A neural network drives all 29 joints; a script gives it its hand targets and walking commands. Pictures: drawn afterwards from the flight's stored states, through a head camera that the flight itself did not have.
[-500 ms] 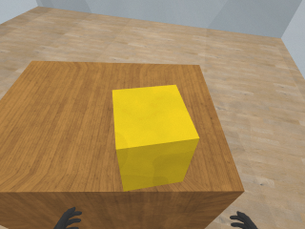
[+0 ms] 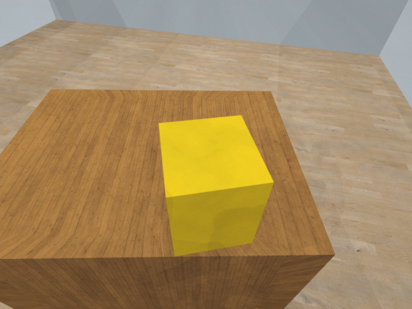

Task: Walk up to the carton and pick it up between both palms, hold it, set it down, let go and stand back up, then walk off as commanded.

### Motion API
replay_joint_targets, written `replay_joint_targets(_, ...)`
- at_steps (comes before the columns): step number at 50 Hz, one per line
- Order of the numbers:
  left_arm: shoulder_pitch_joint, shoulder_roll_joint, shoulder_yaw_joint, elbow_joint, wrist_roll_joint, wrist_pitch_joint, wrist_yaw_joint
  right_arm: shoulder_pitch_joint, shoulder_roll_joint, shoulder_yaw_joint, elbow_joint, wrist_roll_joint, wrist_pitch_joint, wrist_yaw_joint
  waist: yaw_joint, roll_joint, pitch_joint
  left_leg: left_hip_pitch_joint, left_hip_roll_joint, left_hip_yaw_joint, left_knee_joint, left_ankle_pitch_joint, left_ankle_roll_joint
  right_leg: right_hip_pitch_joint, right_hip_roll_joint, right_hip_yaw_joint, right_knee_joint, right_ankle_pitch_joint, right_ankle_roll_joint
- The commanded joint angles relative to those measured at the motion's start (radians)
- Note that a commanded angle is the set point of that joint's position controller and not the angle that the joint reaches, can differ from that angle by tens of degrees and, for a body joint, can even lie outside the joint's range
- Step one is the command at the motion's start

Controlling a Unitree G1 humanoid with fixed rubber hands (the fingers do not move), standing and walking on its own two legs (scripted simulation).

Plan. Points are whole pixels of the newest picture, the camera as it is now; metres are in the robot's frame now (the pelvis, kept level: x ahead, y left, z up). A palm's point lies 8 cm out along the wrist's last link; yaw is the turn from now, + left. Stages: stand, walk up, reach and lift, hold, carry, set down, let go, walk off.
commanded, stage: stand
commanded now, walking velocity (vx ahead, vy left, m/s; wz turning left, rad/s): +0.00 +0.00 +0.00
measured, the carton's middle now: (207, 186) +0.41 +0.00 -0.01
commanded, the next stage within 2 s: walk off in 0.28 s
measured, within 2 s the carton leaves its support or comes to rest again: neither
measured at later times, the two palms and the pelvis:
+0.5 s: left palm out of the picture +0.06 +0.30 -0.12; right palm out of the picture +0.06 -0.30 -0.11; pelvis +0.00 +0.00 +0.00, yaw +0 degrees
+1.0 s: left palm out of the picture -0.03 +0.25 -0.10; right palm out of the picture +0.00 -0.37 -0.14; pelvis -0.11 -0.05 -0.02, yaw +0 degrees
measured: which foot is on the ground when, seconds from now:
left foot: down 0.00-0.80, up 0.82-1.00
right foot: down 0.00-0.60, up 0.62-0.78, down 0.80-1.00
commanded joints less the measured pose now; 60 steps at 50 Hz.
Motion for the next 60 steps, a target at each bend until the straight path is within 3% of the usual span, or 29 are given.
replay_joint_targets(1, -0.041, 0.173, 0.030, -0.023, -0.006, -0.020, 0.013, -0.051, -0.240, -0.056, -0.037, 0.006, -0.026, -0.019, 0.004, 0.017, -0.037, -0.007, 0.130, -0.158, -0.132, 0.017, 0.034, -0.010, -0.079, 0.081, -0.063, 0.030, -0.046)
replay_joint_targets(3, -0.034, 0.173, 0.031, -0.024, -0.002, -0.021, 0.014, -0.041, -0.225, -0.049, -0.027, 0.003, -0.024, -0.011, -0.002, 0.071, -0.001, -0.026, 0.128, -0.151, -0.153, -0.026, 0.025, -0.014, -0.077, 0.073, -0.060, 0.040, -0.042)
replay_joint_targets(4, -0.030, 0.180, 0.033, -0.006, -0.007, -0.020, 0.013, -0.055, -0.221, -0.048, -0.026, 0.001, -0.019, -0.019, 0.003, 0.036, 0.023, -0.051, 0.136, -0.165, -0.154, -0.001, 0.034, -0.004, -0.077, 0.081, -0.058, 0.039, -0.036)
replay_joint_targets(17, -0.026, 0.194, 0.025, 0.019, -0.003, -0.027, 0.022, -0.066, -0.214, -0.049, 0.019, 0.008, -0.008, -0.010, -0.008, -0.017, -0.011, 0.044, 0.110, -0.125, -0.101, 0.104, 0.021, -0.034, -0.109, 0.094, -0.111, 0.064, -0.047)
replay_joint_targets(19, -0.036, 0.203, 0.031, 0.031, -0.012, -0.021, 0.029, -0.083, -0.213, -0.047, 0.021, 0.008, -0.010, -0.016, -0.006, 0.037, -0.050, 0.033, 0.105, -0.122, -0.102, 0.100, 0.025, -0.001, -0.097, 0.090, -0.110, 0.111, -0.037)
replay_joint_targets(22, -0.032, 0.208, 0.036, 0.037, -0.004, -0.015, 0.024, -0.085, -0.203, -0.046, 0.026, 0.009, -0.009, -0.014, -0.001, 0.005, 0.000, 0.033, 0.107, -0.124, -0.126, 0.044, 0.015, -0.031, -0.089, 0.085, -0.122, 0.034, -0.036)
replay_joint_targets(23, -0.042, 0.212, 0.032, 0.035, -0.007, -0.014, 0.027, -0.059, -0.197, -0.041, 0.033, 0.015, -0.008, -0.011, -0.013, 0.045, -0.010, 0.017, 0.117, -0.132, -0.118, 0.042, 0.020, -0.017, -0.100, 0.095, -0.116, 0.054, -0.041)
replay_joint_targets(24, -0.040, 0.221, 0.106, -0.040, -0.013, 0.007, 0.031, -0.104, -0.254, -0.099, -0.046, -0.001, 0.015, -0.010, -0.001, 0.024, 0.077, -0.037, 0.105, -0.124, 0.010, 0.402, 0.021, -0.104, -0.097, 0.096, -0.012, 0.339, -0.096)
replay_joint_targets(28, 0.032, 0.194, 0.112, -0.084, -0.015, 0.025, 0.033, -0.036, -0.270, -0.122, -0.091, 0.001, 0.028, -0.017, -0.003, 0.088, -0.036, 0.007, 0.172, -0.145, 0.027, 0.570, 0.127, -0.078, -0.022, 0.042, 0.222, 0.327, -0.081)
replay_joint_targets(31, 0.022, 0.181, 0.132, -0.126, 0.004, 0.059, 0.025, -0.057, -0.317, -0.138, -0.164, -0.009, 0.037, -0.020, -0.026, 0.226, -0.093, -0.093, 0.345, -0.334, -0.054, 0.507, 0.287, -0.111, 0.090, 0.003, 0.575, -0.309, -0.054)
replay_joint_targets(32, 0.016, 0.192, 0.132, -0.149, 0.008, 0.062, 0.024, -0.066, -0.328, -0.143, -0.191, -0.012, 0.040, -0.024, -0.024, 0.211, -0.079, -0.152, 0.357, -0.338, -0.066, 0.410, 0.296, -0.119, 0.071, 0.040, 0.649, -0.333, -0.058)
replay_joint_targets(34, 0.070, 0.184, 0.129, -0.161, 0.003, 0.064, 0.020, -0.134, -0.300, -0.138, -0.234, -0.026, 0.045, -0.032, 0.007, 0.229, -0.084, -0.162, 0.338, -0.288, -0.019, 0.360, 0.264, -0.149, 0.045, 0.082, 0.686, -0.330, -0.067)
replay_joint_targets(35, 0.096, 0.192, 0.122, -0.171, 0.002, 0.067, 0.019, -0.141, -0.305, -0.136, -0.260, -0.034, 0.046, -0.034, 0.008, 0.253, -0.106, -0.090, 0.313, -0.267, 0.036, 0.441, 0.241, -0.184, 0.046, 0.077, 0.637, -0.339, -0.063)
replay_joint_targets(37, 0.126, 0.187, 0.124, -0.164, -0.002, 0.061, 0.014, -0.165, -0.289, -0.144, -0.283, -0.026, 0.054, -0.042, 0.034, 0.174, -0.154, -0.028, 0.264, -0.220, 0.128, 0.388, 0.189, -0.121, 0.013, 0.077, 0.372, -0.246, -0.052)
replay_joint_targets(38, 0.126, 0.162, 0.118, -0.178, -0.009, 0.057, 0.016, -0.180, -0.274, -0.142, -0.286, -0.027, 0.062, -0.041, 0.050, 0.191, -0.116, -0.007, 0.207, -0.162, 0.232, 0.394, 0.137, -0.115, -0.014, 0.106, 0.148, -0.196, -0.047)
replay_joint_targets(39, 0.127, 0.185, 0.124, -0.177, -0.001, 0.047, 0.022, -0.145, -0.257, -0.138, -0.287, -0.013, 0.075, -0.034, 0.055, 0.060, -0.097, -0.089, 0.117, -0.122, 0.343, 0.322, 0.091, -0.016, -0.034, 0.135, -0.022, 0.064, -0.048)
replay_joint_targets(40, 0.141, 0.233, 0.137, -0.188, 0.005, 0.039, 0.027, -0.100, -0.233, -0.135, -0.282, -0.004, 0.085, -0.036, 0.052, -0.154, -0.096, -0.312, -0.030, -0.076, 0.496, -0.122, 0.040, 0.124, -0.143, 0.349, -0.023, 0.440, -0.055)
replay_joint_targets(41, 0.107, 0.308, 0.149, -0.214, 0.015, 0.038, 0.032, -0.044, -0.193, -0.130, -0.289, -0.001, 0.095, -0.041, 0.026, -0.280, -0.131, -0.363, -0.143, -0.095, 0.655, -0.471, 0.000, 0.084, -0.270, 0.495, 0.031, 0.677, -0.127)
replay_joint_targets(42, 0.049, 0.310, 0.145, -0.247, 0.014, 0.043, 0.037, -0.013, -0.214, -0.138, -0.272, -0.001, 0.105, -0.052, -0.006, -0.208, -0.098, -0.290, -0.144, -0.187, 0.738, -0.477, 0.003, -0.044, -0.285, 0.427, 0.020, 0.643, -0.155)
replay_joint_targets(43, -0.026, 0.347, 0.156, -0.277, 0.027, 0.042, 0.040, -0.054, -0.248, -0.148, -0.285, 0.006, 0.109, -0.058, 0.028, -0.265, -0.070, -0.282, -0.147, -0.273, 0.828, -0.482, 0.008, -0.164, -0.339, 0.531, -0.009, 0.457, -0.256)
replay_joint_targets(44, -0.062, 0.322, 0.139, -0.288, 0.027, 0.036, 0.050, -0.089, -0.263, -0.139, -0.289, 0.019, 0.101, -0.058, 0.014, -0.229, 0.021, -0.286, -0.167, -0.335, 0.879, -0.449, 0.015, -0.200, -0.295, 0.453, 0.002, 0.392, -0.231)
replay_joint_targets(46, -0.093, 0.235, 0.125, -0.295, 0.007, 0.033, 0.059, -0.033, -0.292, -0.153, -0.285, 0.024, 0.100, -0.053, -0.009, -0.170, 0.027, -0.335, -0.174, -0.270, 0.907, -0.348, -0.001, -0.044, -0.202, 0.246, 0.088, 0.537, -0.171)
replay_joint_targets(47, -0.068, 0.249, 0.142, -0.291, 0.008, 0.023, 0.061, -0.002, -0.289, -0.151, -0.298, 0.014, 0.095, -0.053, -0.004, -0.161, -0.009, -0.401, -0.177, -0.265, 0.923, -0.323, -0.011, 0.041, -0.220, 0.284, 0.117, 0.598, -0.145)
replay_joint_targets(49, 0.033, 0.231, 0.140, -0.308, 0.001, 0.018, 0.074, -0.036, -0.274, -0.149, -0.325, -0.001, 0.091, -0.051, 0.040, -0.095, -0.044, -0.416, -0.171, -0.230, 0.970, -0.304, -0.024, 0.110, -0.252, 0.316, 0.137, 0.616, -0.226)
replay_joint_targets(50, 0.044, 0.234, 0.142, -0.311, 0.001, 0.013, 0.078, -0.041, -0.270, -0.149, -0.328, -0.002, 0.093, -0.049, 0.039, -0.076, -0.045, -0.445, -0.166, -0.229, 0.953, -0.321, -0.038, 0.180, -0.262, 0.342, 0.154, 0.643, -0.231)
replay_joint_targets(54, 0.105, 0.230, 0.144, -0.325, 0.000, 0.019, 0.088, -0.046, -0.242, -0.148, -0.352, -0.001, 0.078, -0.043, 0.077, -0.145, -0.028, -0.419, -0.128, -0.190, 0.831, -0.313, -0.040, 0.194, -0.250, 0.300, 0.134, 0.596, -0.234)
replay_joint_targets(55, 0.120, 0.240, 0.155, -0.309, -0.002, 0.012, 0.091, -0.042, -0.236, -0.152, -0.359, -0.008, 0.082, -0.038, 0.070, -0.113, -0.001, -0.433, -0.125, -0.205, 0.790, -0.301, -0.039, 0.198, -0.256, 0.331, 0.138, 0.567, -0.218)
replay_joint_targets(58, 0.094, 0.249, 0.143, -0.313, 0.007, 0.009, 0.082, -0.034, -0.224, -0.144, -0.329, -0.005, 0.076, -0.029, 0.068, -0.141, -0.042, -0.330, -0.078, -0.164, 0.601, -0.369, -0.034, 0.150, -0.264, 0.301, 0.122, 0.445, -0.239)
replay_joint_targets(60, 0.050, 0.256, 0.140, -0.312, 0.006, 0.017, 0.070, 0.019, -0.237, -0.144, -0.305, 0.005, 0.075, -0.025, 0.050, -0.173, -0.042, -0.244, -0.063, -0.143, 0.466, -0.387, -0.017, 0.086, -0.248, 0.303, 0.115, 0.356, -0.220)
